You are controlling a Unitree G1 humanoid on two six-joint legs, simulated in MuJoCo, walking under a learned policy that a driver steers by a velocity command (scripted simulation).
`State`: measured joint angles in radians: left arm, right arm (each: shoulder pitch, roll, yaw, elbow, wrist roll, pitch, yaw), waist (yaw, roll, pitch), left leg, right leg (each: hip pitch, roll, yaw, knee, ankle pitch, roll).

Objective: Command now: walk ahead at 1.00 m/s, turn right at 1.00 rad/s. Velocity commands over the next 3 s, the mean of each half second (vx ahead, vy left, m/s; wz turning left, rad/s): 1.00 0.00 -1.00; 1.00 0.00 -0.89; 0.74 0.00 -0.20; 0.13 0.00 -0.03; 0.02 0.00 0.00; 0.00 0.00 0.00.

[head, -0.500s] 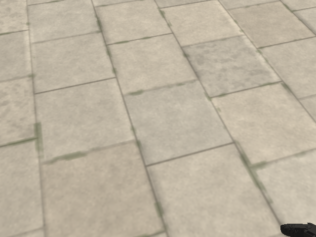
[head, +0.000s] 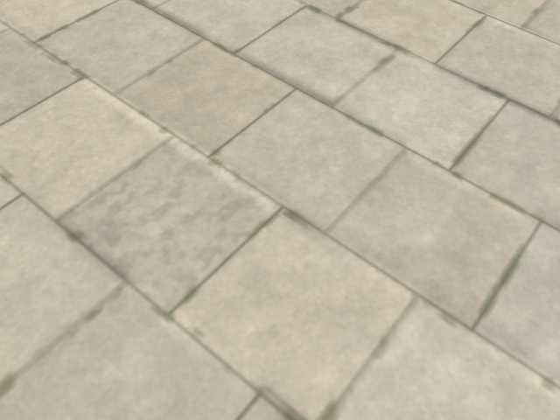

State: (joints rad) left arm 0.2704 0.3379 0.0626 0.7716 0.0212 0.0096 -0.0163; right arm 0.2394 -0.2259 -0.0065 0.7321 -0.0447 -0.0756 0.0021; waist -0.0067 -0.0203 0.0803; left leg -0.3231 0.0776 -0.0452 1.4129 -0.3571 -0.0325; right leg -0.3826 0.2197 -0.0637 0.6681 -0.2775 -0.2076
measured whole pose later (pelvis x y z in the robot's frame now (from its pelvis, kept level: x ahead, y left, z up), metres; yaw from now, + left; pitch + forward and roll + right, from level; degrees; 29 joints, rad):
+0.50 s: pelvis +0.47 +0.03 +0.03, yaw -28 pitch +1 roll +3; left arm 0.15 0.39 0.07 0.69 0.03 0.00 -0.06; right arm 0.36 -0.33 -0.06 0.79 -0.03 -0.07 0.00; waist -0.03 -0.06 0.02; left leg -0.14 0.02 0.15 0.42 -0.29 -0.03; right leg -0.63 -0.01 0.00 1.28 -0.25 -0.10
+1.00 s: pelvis +0.84 -0.25 +0.03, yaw -54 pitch +1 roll -1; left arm 0.45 0.31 0.05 0.84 0.01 -0.07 0.00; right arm 0.08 -0.25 0.01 0.60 -0.05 -0.05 0.02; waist 0.06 0.00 0.05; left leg -0.72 0.17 -0.05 0.90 -0.16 -0.05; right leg -0.04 0.23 0.11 0.34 -0.30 -0.19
